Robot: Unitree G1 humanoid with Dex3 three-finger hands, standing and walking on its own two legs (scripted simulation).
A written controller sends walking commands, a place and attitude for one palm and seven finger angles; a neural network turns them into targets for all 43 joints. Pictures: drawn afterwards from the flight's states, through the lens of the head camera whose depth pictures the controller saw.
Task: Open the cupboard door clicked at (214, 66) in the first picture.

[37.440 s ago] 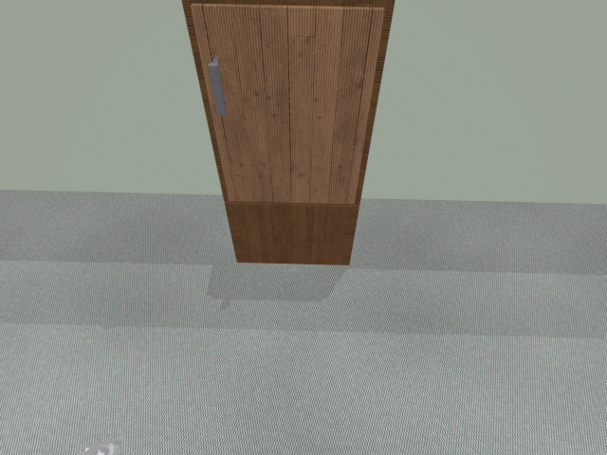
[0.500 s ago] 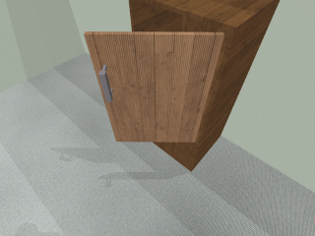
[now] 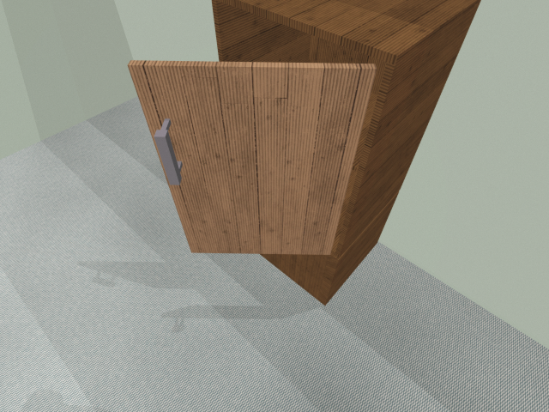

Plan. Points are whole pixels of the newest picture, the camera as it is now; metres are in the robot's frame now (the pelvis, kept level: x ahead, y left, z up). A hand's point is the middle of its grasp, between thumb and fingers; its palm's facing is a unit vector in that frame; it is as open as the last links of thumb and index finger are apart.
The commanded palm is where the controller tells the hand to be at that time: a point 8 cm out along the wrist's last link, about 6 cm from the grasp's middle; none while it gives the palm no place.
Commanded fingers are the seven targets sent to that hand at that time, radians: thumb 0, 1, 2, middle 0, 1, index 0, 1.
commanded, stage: raise the hand with hooked fingers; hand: left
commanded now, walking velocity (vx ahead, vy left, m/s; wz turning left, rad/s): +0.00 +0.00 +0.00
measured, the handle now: (171, 152) +0.57 +0.25 +0.03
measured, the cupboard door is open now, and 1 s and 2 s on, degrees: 41 41 41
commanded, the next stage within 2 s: none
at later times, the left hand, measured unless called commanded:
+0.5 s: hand (137, 406) +0.14 +0.20 -0.06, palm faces +0.13 -0.99 -0.02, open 9.0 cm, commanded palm +0.13 +0.26 -0.04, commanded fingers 0.00 0.29 0.64 -0.24 -0.69 -0.24 -0.69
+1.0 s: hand (109, 354) +0.19 +0.24 -0.01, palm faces +0.05 -1.00 -0.06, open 12.1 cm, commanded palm +0.16 +0.30 +0.00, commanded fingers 0.00 -0.29 0.39 -0.28 -1.07 -0.28 -1.07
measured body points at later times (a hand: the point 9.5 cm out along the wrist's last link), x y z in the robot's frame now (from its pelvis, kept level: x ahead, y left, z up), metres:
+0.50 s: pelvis -0.03 -0.02 -0.09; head +0.02 -0.01 +0.36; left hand +0.13 +0.26 -0.05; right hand +0.22 -0.25 -0.12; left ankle -0.03 +0.12 -0.74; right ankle +0.00 -0.12 -0.74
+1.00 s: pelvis -0.04 +0.01 -0.06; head +0.02 +0.02 +0.38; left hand +0.18 +0.30 +0.00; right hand +0.12 -0.24 -0.14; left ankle -0.03 +0.12 -0.74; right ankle +0.00 -0.12 -0.74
